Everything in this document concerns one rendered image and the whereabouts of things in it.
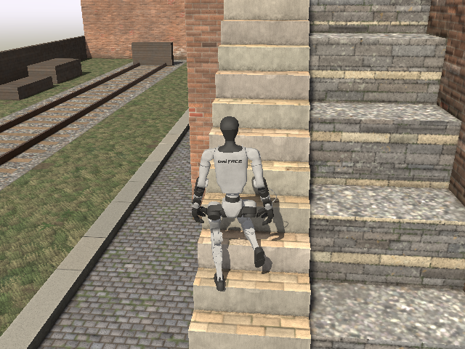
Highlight robot left hand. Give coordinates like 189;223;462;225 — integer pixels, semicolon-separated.
192;206;207;223

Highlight robot head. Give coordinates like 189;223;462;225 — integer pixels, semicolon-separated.
218;116;243;153

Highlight robot right hand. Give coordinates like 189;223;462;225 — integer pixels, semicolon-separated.
256;208;274;225

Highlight left robot forearm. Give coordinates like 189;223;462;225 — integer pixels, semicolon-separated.
192;177;205;209

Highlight robot left upper arm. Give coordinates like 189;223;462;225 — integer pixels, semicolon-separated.
197;148;216;188

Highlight left robot shin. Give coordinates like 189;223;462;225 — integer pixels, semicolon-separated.
211;233;223;281

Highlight right robot forearm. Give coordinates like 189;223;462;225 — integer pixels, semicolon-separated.
258;177;272;210

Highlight robot right upper arm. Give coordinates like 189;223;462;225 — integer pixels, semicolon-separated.
246;148;265;189

